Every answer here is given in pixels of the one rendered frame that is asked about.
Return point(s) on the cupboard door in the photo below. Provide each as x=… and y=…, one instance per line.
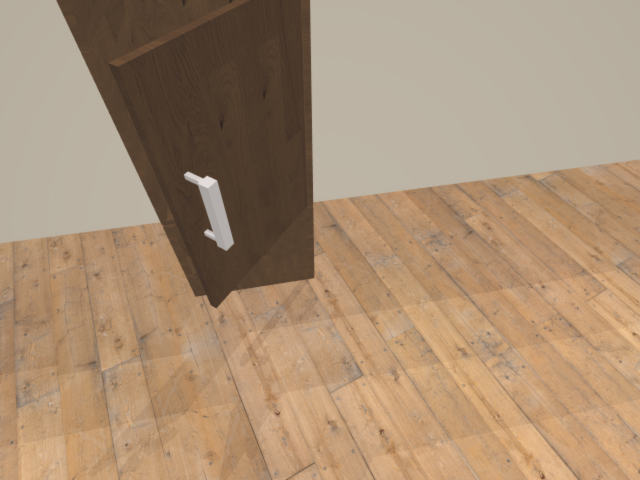
x=223, y=97

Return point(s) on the handle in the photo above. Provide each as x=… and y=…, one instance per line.
x=215, y=209

